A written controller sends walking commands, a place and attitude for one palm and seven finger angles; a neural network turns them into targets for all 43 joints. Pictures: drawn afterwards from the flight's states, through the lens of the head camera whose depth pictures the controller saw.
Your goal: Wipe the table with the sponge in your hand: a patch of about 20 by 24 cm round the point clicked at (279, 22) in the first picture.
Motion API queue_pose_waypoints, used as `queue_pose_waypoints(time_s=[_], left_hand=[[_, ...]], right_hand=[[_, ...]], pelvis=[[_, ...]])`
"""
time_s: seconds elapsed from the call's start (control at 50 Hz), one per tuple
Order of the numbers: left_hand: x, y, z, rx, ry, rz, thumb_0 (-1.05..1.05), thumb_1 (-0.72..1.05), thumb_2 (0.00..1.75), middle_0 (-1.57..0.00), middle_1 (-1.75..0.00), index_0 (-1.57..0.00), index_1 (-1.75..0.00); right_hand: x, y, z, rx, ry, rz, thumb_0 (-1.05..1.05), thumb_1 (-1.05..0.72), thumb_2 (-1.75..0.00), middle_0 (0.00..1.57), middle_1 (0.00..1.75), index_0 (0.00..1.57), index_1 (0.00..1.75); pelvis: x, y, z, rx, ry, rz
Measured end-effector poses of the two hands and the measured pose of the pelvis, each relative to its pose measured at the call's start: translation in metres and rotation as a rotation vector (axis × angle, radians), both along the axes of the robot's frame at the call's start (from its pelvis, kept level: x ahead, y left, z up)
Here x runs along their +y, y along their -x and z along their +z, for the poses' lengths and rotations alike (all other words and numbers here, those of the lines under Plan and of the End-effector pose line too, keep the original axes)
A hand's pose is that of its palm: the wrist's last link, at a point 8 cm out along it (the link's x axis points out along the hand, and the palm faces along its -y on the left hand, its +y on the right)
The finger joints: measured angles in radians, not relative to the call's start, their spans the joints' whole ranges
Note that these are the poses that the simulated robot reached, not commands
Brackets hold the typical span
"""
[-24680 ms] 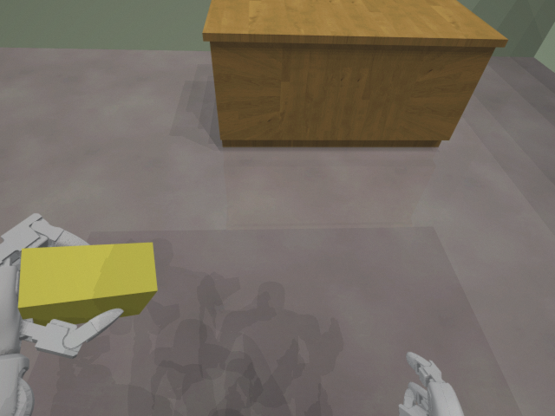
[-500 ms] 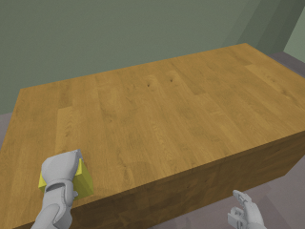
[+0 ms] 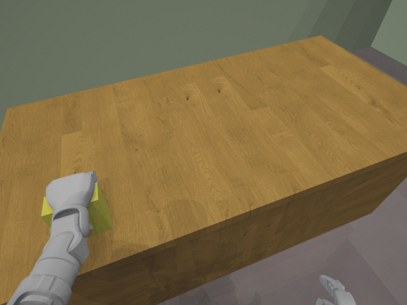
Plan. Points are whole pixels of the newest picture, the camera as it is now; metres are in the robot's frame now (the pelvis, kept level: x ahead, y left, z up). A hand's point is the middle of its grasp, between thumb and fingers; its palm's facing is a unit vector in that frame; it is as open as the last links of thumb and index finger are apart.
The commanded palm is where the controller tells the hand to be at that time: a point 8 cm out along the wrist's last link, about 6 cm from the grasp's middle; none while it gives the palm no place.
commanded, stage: wipe forward along the first lane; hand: left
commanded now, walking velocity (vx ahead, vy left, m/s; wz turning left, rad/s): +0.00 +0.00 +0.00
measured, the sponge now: (83, 218) +0.29 +0.32 -0.03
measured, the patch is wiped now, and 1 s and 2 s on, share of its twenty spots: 0.10 0.45 0.55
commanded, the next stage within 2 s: slide across to the middle lane in 0.94 s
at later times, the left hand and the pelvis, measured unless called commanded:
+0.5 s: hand (79, 184) +0.36 +0.34 +0.00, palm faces -0.14 +0.02 -0.99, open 9.8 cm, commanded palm +0.35 +0.33 +0.04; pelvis +0.00 +0.00 -0.01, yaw +0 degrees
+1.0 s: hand (76, 168) +0.40 +0.37 +0.00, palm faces -0.14 +0.02 -0.99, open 9.8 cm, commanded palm +0.39 +0.35 +0.04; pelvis +0.01 +0.03 -0.01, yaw -1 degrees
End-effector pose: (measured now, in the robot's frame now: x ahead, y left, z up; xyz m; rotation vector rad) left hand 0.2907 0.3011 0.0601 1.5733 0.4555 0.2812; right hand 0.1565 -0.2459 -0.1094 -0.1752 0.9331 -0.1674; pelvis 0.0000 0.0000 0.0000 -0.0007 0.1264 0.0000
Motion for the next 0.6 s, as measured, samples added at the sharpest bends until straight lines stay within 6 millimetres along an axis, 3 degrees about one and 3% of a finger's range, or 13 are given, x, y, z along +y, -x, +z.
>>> queue_pose_waypoints(time_s=[0.38,0.6], left_hand=[[0.022,-0.042,0.001,0.013,-0.007,0.007,0.02,-0.52,1.12,-0.79,-1.34,-0.78,-1.37],[0.034,-0.065,0.000,0.025,-0.016,-0.004,0.02,-0.53,1.13,-0.80,-1.34,-0.78,-1.37]], right_hand=[[-0.016,0.037,-0.011,0.092,0.033,-0.055,0.01,-0.90,-0.90,0.20,0.30,0.20,0.30],[-0.013,0.052,-0.015,0.150,0.046,-0.071,0.01,-0.90,-0.90,0.20,0.30,0.20,0.30]], pelvis=[[-0.002,0.002,-0.008,0.064,0.011,-0.004],[0.006,0.000,-0.010,0.099,0.022,0.000]])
